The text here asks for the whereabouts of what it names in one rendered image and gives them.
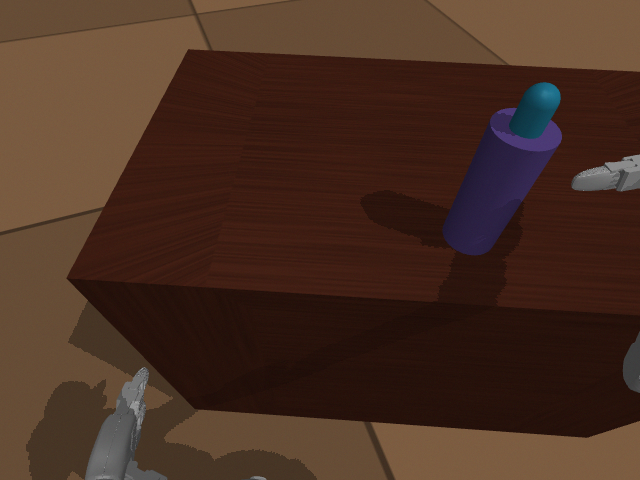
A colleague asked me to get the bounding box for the bottle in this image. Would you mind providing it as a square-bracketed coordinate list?
[442, 82, 562, 255]

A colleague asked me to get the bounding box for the right robot arm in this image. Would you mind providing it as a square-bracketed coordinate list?
[623, 332, 640, 393]

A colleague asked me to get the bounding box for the left robot hand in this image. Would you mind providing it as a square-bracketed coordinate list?
[85, 367, 168, 480]

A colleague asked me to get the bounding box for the right robot hand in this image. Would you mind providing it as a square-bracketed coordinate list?
[571, 154, 640, 192]

